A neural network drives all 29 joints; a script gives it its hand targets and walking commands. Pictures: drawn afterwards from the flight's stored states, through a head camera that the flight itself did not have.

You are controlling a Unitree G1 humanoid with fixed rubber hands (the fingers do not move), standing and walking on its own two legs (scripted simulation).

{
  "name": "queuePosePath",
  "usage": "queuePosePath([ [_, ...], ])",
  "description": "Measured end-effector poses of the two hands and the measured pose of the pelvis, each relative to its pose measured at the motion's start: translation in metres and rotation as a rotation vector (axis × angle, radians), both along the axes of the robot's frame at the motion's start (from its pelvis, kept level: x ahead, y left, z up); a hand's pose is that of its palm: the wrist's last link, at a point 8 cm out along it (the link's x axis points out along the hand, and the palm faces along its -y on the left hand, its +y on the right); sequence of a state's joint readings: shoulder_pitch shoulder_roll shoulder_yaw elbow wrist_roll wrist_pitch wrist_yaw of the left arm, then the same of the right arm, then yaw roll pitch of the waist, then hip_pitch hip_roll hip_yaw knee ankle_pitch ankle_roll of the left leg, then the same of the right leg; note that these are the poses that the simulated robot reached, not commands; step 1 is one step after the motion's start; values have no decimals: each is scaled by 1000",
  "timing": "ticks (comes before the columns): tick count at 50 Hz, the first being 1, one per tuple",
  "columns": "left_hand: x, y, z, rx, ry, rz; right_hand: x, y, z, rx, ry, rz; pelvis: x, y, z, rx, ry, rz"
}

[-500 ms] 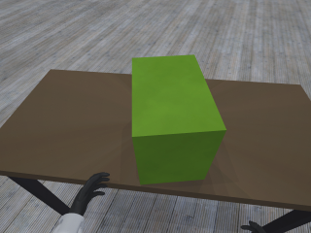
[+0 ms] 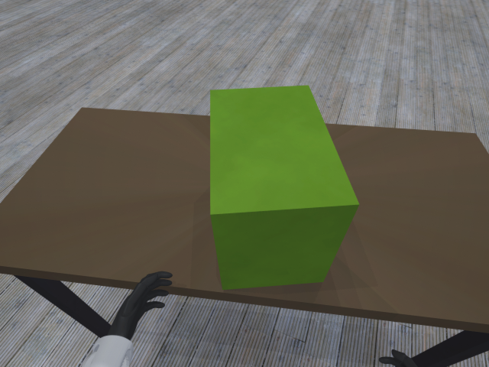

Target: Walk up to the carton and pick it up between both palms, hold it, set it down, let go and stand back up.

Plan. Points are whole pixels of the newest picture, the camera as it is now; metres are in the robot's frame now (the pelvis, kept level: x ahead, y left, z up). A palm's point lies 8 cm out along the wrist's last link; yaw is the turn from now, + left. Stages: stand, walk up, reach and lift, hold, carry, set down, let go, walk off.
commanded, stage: stand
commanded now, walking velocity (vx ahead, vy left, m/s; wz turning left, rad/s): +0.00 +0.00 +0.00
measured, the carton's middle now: (266, 185) +0.44 +0.00 +0.05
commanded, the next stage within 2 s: none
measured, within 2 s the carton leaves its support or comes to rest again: neither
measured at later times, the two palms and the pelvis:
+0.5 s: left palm (126, 326) +0.20 +0.22 -0.01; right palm out of the picture +0.12 -0.25 -0.09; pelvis +0.00 +0.00 +0.00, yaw +1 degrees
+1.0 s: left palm out of the picture +0.05 +0.28 -0.13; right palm out of the picture +0.14 -0.25 -0.09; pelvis +0.02 +0.01 +0.00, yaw -1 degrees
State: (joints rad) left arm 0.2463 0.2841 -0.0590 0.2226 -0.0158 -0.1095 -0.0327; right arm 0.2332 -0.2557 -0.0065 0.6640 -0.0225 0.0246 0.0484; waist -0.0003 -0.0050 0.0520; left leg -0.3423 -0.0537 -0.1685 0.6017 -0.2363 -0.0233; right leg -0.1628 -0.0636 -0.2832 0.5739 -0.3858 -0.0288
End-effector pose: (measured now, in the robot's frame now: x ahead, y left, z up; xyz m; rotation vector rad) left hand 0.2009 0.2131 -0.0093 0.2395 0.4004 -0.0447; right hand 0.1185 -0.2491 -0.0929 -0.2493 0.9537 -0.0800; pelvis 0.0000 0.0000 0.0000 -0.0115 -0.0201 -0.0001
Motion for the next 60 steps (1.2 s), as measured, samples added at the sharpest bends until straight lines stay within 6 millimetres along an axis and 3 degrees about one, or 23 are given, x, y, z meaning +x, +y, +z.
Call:
queuePosePath([
  [31, -7, 7, -7, 16, 42, 32, 7, 1, 0, 3, -5, 14, 1, -1, -1, 0, 2, 13],
  [35, -30, 29, -44, 68, 257, 111, 6, 1, 1, 2, -3, 4, 2, -1, -1, 2, 5, 8],
  [40, -84, 55, -90, 97, 545, 198, 1, -4, 2, -30, 39, -12, 4, -1, -1, -1, 13, 5],
  [47, -141, 69, -117, 71, 762, 270, 7, -5, 4, -93, 94, -2, 12, 6, -2, -7, 25, -2],
  [52, -152, 71, -119, 58, 804, 279, 25, 5, 5, -93, 48, 2, 18, 14, -2, -7, 27, -17],
  [60, -138, 75, -112, 60, 760, 279, 45, 23, 5, -50, -16, 4, 26, 20, -1, -7, 28, -24],
])
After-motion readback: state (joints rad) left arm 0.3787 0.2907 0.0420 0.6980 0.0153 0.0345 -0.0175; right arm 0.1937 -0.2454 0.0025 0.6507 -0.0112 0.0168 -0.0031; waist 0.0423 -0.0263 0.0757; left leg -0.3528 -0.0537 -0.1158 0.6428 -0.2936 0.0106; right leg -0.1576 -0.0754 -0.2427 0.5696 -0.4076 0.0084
